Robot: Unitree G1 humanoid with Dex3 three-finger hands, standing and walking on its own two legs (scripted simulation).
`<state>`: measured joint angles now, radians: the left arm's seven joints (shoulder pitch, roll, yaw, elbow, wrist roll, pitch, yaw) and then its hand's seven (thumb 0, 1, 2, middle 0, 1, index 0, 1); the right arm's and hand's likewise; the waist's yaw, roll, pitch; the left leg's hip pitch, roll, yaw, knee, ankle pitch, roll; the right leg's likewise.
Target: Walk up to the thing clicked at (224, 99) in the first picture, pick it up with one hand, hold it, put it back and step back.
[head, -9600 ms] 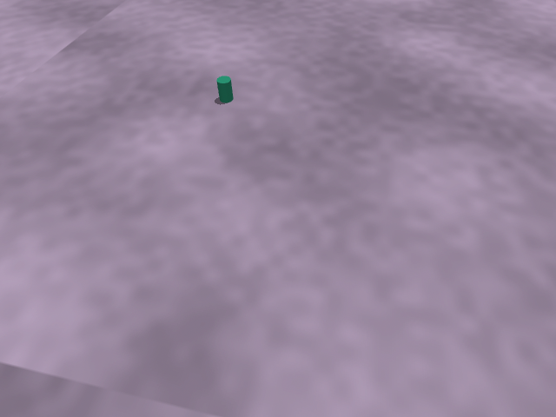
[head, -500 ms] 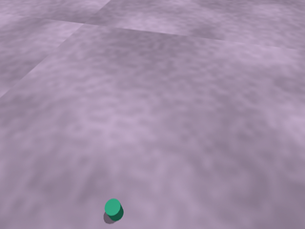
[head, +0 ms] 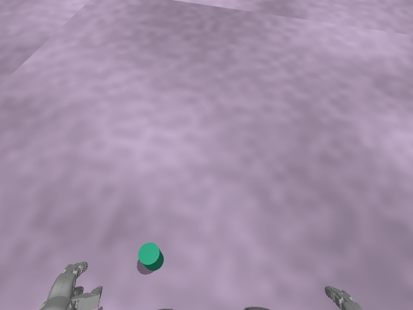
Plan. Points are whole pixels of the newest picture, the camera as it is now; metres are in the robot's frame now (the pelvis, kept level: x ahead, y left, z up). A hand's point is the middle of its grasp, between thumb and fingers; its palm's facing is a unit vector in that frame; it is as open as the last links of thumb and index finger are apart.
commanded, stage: go down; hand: left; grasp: from the side
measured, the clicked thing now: (151, 257) +0.36 +0.24 -0.70
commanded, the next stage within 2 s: none
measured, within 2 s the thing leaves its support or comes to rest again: neither
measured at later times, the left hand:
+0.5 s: hand (84, 302) +0.15 +0.28 -0.18, palm faces +0.03 -0.93 -0.36, open 16.7 cm
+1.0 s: hand (76, 309) +0.14 +0.31 -0.22, palm faces +0.10 -0.93 -0.34, open 17.2 cm
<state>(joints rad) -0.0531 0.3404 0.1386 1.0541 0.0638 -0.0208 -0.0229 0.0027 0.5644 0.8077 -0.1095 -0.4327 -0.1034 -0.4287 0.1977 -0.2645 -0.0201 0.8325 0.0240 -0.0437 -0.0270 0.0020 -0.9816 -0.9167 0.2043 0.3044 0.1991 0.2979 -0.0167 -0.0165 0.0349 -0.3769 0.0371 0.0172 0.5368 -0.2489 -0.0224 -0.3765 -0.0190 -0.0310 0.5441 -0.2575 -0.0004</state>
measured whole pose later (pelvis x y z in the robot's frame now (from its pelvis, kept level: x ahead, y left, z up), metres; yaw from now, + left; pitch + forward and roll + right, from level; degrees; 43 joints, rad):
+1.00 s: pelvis -0.01 +0.02 -0.11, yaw +0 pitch +21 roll -3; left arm 0.27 0.38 0.31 0.42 0.00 0.12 -0.11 -0.01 -0.53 0.09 -0.09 -0.12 -0.09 -0.12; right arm 0.21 -0.23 -0.01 0.55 -0.01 -0.20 -0.06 0.01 -0.90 -0.89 0.21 0.31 0.20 0.30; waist -0.03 -0.01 -0.14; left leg -1.08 0.04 -0.03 1.29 -0.56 0.00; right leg -1.04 -0.03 -0.05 1.23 -0.55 0.02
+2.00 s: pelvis -0.08 +0.01 -0.33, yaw -4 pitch +32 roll -5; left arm -0.38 0.76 0.78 0.99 -0.18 -0.41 -0.62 -0.01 -0.46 0.10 -0.05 -0.10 -0.05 -0.10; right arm 0.08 -0.34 0.06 0.68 -0.04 -0.19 -0.05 0.00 -0.91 -0.90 0.21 0.30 0.20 0.30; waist -0.03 -0.03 -0.12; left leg -1.98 0.04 -0.10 2.09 -0.67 -0.01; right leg -1.93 -0.02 -0.07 2.03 -0.66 0.01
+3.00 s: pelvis -0.09 +0.01 -0.40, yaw -5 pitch +31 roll -7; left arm -0.49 0.88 0.86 1.08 -0.22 -0.43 -0.73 -0.02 -0.56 0.11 -0.04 -0.08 -0.03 -0.10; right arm 0.07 -0.37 0.10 0.72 -0.06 -0.18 -0.02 0.00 -0.93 -0.91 0.21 0.30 0.20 0.30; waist -0.04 -0.05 -0.07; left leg -2.15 0.03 -0.13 2.29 -0.68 -0.01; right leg -2.08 -0.02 -0.08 2.21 -0.67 0.01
